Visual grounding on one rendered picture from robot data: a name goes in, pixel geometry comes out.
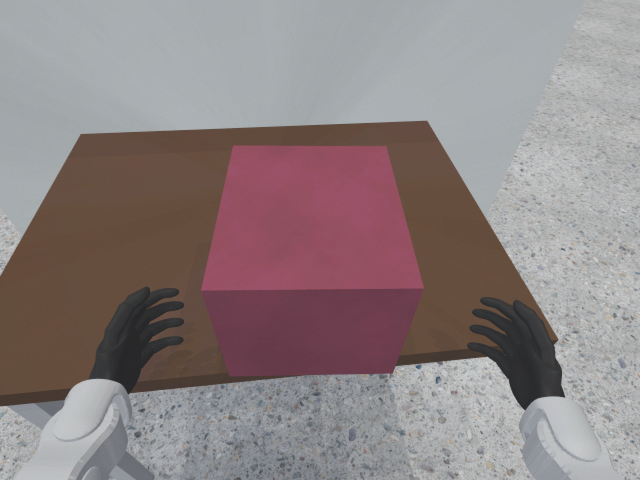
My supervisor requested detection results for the left robot hand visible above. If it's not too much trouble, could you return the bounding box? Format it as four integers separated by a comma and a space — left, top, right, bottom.
88, 287, 184, 394

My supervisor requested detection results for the right robot hand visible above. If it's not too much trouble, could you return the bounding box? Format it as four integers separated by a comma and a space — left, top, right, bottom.
467, 297, 565, 410

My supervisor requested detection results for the left robot forearm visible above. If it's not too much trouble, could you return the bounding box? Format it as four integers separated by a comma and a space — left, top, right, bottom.
14, 379, 132, 480

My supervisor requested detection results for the right robot forearm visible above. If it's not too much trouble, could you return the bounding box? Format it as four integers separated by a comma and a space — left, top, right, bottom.
519, 396, 624, 480

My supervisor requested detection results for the table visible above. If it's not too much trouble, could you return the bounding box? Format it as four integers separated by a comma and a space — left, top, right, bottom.
0, 121, 559, 480

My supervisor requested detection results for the carton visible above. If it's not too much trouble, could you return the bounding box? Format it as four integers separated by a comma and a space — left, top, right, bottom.
201, 145, 424, 377

